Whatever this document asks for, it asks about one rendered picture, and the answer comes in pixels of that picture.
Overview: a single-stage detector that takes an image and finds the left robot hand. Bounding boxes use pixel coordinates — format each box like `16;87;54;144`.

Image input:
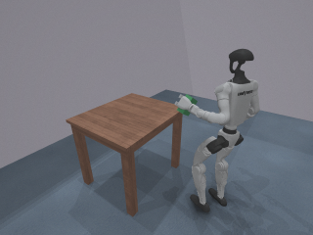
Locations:
174;94;192;111

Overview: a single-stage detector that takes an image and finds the robot foot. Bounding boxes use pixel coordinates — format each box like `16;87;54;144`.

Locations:
208;188;227;207
190;194;210;212

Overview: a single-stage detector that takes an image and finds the robot left upper arm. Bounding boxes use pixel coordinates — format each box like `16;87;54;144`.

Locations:
214;82;232;126

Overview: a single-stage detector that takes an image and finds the left robot foot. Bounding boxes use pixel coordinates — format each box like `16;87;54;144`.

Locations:
190;194;210;212

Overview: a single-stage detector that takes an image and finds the right robot forearm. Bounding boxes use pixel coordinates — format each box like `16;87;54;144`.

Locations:
245;113;256;120

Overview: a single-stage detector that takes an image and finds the robot right upper arm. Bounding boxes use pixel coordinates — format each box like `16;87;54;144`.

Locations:
248;79;260;115

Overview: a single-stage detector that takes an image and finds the sponge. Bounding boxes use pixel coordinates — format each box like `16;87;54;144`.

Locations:
177;94;198;116

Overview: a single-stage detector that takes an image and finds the table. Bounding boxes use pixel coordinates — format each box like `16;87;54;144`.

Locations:
66;93;183;216

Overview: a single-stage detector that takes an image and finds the left robot forearm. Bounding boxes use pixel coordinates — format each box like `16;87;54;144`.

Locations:
188;104;226;123

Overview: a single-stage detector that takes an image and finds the right robot foot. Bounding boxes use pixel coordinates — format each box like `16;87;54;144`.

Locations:
208;188;227;207

